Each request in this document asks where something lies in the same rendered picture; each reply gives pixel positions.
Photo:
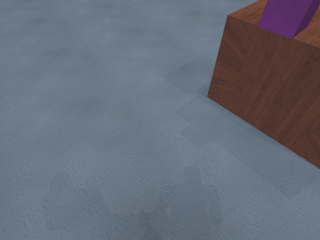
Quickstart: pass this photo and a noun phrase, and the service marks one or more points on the carton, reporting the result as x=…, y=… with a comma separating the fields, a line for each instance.
x=288, y=17

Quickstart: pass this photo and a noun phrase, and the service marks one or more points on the pedestal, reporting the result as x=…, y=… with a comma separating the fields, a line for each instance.
x=271, y=81

